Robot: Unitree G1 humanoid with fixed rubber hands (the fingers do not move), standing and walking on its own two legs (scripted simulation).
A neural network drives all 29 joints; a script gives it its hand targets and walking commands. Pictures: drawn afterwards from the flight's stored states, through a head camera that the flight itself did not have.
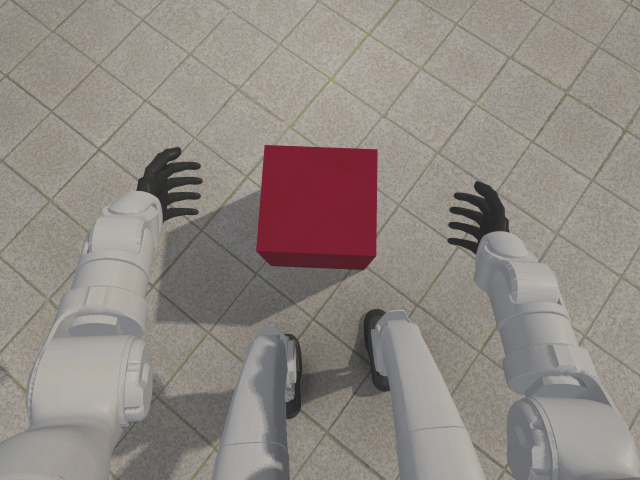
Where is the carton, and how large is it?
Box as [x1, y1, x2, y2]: [256, 145, 377, 269]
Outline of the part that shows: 265,145 256,250 270,265 364,269 375,256 377,149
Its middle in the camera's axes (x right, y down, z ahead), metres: -0.01 -0.06 +0.97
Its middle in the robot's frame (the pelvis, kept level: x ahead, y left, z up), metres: +0.53 +0.00 -0.55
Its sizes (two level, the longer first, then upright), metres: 0.257 0.245 0.242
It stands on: the floor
